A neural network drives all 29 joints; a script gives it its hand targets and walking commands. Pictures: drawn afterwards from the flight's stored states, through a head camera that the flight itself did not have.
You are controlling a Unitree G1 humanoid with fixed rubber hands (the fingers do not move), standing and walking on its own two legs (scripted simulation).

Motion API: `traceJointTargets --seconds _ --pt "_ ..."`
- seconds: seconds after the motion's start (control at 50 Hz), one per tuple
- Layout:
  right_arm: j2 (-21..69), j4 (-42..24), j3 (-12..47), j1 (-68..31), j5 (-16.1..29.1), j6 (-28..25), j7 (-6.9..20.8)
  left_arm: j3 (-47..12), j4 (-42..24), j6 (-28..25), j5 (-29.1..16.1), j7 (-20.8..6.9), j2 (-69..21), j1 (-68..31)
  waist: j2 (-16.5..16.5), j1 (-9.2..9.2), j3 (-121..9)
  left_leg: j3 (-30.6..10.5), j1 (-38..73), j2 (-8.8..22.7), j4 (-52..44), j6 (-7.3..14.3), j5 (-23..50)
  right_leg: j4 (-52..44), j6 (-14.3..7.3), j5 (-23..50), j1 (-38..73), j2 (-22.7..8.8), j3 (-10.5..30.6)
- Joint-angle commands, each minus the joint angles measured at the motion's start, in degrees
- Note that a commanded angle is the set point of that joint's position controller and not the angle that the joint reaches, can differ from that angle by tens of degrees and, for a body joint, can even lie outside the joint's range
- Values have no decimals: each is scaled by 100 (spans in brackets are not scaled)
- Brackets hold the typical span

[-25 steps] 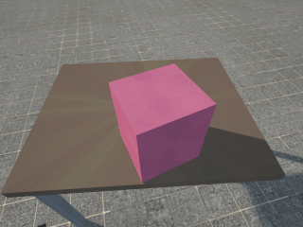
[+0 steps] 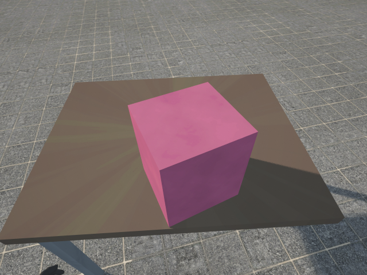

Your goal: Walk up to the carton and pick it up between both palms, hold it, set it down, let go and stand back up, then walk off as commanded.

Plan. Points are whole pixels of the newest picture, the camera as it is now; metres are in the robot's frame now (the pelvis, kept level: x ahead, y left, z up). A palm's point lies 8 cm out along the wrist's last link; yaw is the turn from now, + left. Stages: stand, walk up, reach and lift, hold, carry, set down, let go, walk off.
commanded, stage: walk up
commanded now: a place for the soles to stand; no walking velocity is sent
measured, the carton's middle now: (188, 154) +0.41 +0.00 +0.04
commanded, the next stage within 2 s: reach and lift in 1.62 s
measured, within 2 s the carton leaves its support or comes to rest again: neither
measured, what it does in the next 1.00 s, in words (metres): stands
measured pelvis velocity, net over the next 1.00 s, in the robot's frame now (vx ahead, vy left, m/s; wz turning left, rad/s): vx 0.01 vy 0.00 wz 0.00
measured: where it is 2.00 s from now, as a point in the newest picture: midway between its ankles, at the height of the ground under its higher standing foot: outside the picture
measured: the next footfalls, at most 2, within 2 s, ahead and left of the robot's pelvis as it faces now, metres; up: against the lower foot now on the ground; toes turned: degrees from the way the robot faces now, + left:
none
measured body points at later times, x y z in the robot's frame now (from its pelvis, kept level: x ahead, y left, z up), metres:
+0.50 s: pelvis +0.02 +0.00 +0.00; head +0.03 +0.00 +0.45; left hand +0.14 +0.33 -0.07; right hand +0.09 -0.32 -0.10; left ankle +0.03 +0.10 -0.71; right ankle +0.03 -0.15 -0.71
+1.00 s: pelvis +0.01 +0.00 +0.00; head +0.01 -0.01 +0.45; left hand +0.13 +0.32 -0.07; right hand +0.09 -0.33 -0.10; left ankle +0.03 +0.10 -0.71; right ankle +0.03 -0.15 -0.71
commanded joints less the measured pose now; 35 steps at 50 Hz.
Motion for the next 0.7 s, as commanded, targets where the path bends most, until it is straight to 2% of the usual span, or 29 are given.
traceJointTargets --seconds 0.0,0.04,0.06,0.08,0.1,0.12,0.14,0.18,0.2,0.22,0.24,0.26,0.28,0.3,0.32,0.34,0.36,0.38,0.4,0.42,0.44,0.46,0.48,0.5,0.54,0.58,0.6,0.64,0.68 --pt "-1054 -246 -391 -603 -24 -138 -141 278 191 -87 59 138 1046 -464 -343 -46 28 -999 6 439 -1529 279 -64 -1031 -789 195 -171 -456 1092" --pt "-1224 -260 -394 -584 -38 -157 -140 272 224 -63 46 138 1041 -211 -116 28 -154 -1151 133 637 -1672 368 -102 -795 -652 555 -39 -306 714" --pt "-1160 -260 -383 -617 7 -153 -146 268 270 -44 37 144 1021 -229 -333 21 -28 -1310 -101 757 -1790 396 -265 -769 -587 356 -43 -276 556" --pt "-1268 -287 -409 -618 -34 -158 -150 265 302 -27 73 133 1073 -170 -134 38 58 -1279 -48 739 -1782 396 -328 -807 -554 306 -114 -241 582" --pt "-1109 -247 -365 -804 5 -148 -150 281 324 -63 40 145 997 -133 -178 124 163 -1271 -226 705 -1769 403 -106 -902 -611 483 76 -286 705" --pt "-1059 -271 -355 -743 12 -149 -134 300 322 -71 50 161 1127 -53 -289 100 -96 -1099 -60 593 -1529 316 216 -1054 -664 299 131 -397 961" --pt "-1159 -309 -381 -658 0 -138 -109 363 319 -74 78 149 1236 129 -440 124 -87 -1003 -206 502 -1354 292 -510 -1323 -685 -340 180 -462 1031" --pt "-1070 -311 -429 -461 -103 -97 -95 485 318 -68 140 135 1481 37 -889 112 253 -743 -870 187 -955 164 -1246 -1940 -1033 -1891 173 -853 2062" --pt "-997 -318 -441 -608 -124 -89 -93 465 308 -65 100 144 1425 291 -818 174 491 -425 -990 145 -665 138 -1076 -2170 -1179 -2172 -17 -1105 2417" --pt "-927 -272 -418 -431 -122 -94 -85 503 316 -86 118 138 1523 91 -972 63 380 -169 -709 158 -461 94 -850 -2277 -1263 -2375 -136 -1363 2508" --pt "-1021 -232 -443 -285 -118 -133 -66 503 236 -83 132 121 1419 -83 -856 -37 338 -132 -418 139 -447 64 -707 -2152 -1264 -1729 -242 -1319 2432" --pt "-972 -163 -441 -216 -124 -171 -66 467 218 -84 125 134 1326 -166 -958 -117 238 -206 -109 259 -801 94 -604 -1844 -1164 -1179 -317 -1185 1996" --pt "-1030 -252 -447 -123 -100 -220 -77 418 105 -86 101 118 1289 -228 -693 -125 173 -450 230 279 -1174 138 -426 -1521 -953 -632 -514 -858 1658" --pt "-1190 -206 -523 -47 -140 -253 -92 357 121 -63 74 130 1089 -329 -214 -239 -14 -1074 546 506 -1715 364 -709 -962 -688 20 -718 -533 1028" --pt "-1334 -183 -541 99 -86 -263 -99 268 93 -66 83 127 893 -458 97 -186 -91 -1874 614 895 -2241 543 -846 -241 -408 23 -735 -69 286" --pt "-1459 -248 -521 -86 -83 -262 -103 247 168 -57 34 140 780 -189 439 22 -71 -2643 685 1424 -2525 810 -639 196 -318 -366 -848 117 -122" --pt "-1438 -238 -528 -265 -57 -260 -100 276 208 -79 29 168 821 40 248 139 -91 -2436 665 1507 -2274 924 -183 -71 -312 -431 -627 55 -165" --pt "-1300 -264 -483 -307 -49 -246 -107 267 264 -145 75 182 914 49 106 152 -122 -2005 411 1429 -1850 851 930 -453 -331 35 -236 -49 -10" --pt "-1206 -317 -413 -429 -53 -256 -96 288 242 -188 75 172 992 193 87 207 -447 -1349 381 1008 -1321 616 1823 -796 -391 959 376 -211 305" --pt "-1052 -373 -367 -465 -49 -242 -114 353 166 -213 63 185 1106 215 -227 184 -716 -879 154 692 -923 388 2068 -885 -606 1548 641 -453 753" --pt "-1000 -428 -386 -474 -49 -223 -129 397 224 -189 70 168 1278 220 -308 198 -542 -525 -13 359 -606 195 1790 -953 -845 1825 677 -707 1250" --pt "-1000 -412 -388 -432 -31 -228 -150 449 277 -168 48 198 1402 333 -592 128 -761 -414 29 341 -470 49 1797 -849 -997 2318 987 -948 1512" --pt "-962 -367 -376 -250 -26 -232 -174 418 209 -140 19 189 1300 206 -513 97 -884 -409 267 360 -560 58 1894 -668 -1092 2525 866 -996 1499" --pt "-1042 -301 -410 -189 -18 -239 -176 396 113 -134 -1 208 1193 -5 -368 47 -837 -597 324 459 -712 191 1878 -443 -993 2372 662 -835 1220" --pt "-1213 -247 -474 -42 -49 -273 -184 320 -21 -99 14 221 938 -197 -112 -80 -727 -1243 856 815 -1235 508 2191 85 -588 2001 45 -295 408" --pt "-1311 -289 -473 -156 -32 -265 -171 259 133 -81 18 213 856 -78 94 8 -625 -1529 809 1212 -1384 854 2078 210 -382 998 -97 -2 14" --pt "-1313 -361 -511 -315 -58 -238 -158 297 157 -101 33 220 794 43 200 66 -615 -1533 808 1229 -1356 951 1902 137 -405 725 -151 38 -102" --pt "-1273 -406 -477 -502 -12 -183 -139 292 272 -129 61 210 914 388 66 195 -373 -1431 186 1085 -1287 752 1275 -387 -512 331 187 0 191" --pt "-1158 -502 -449 -750 -47 -139 -130 428 237 -107 93 181 1284 396 -408 286 76 -812 -699 386 -805 274 55 -1368 -922 -208 338 -591 1430"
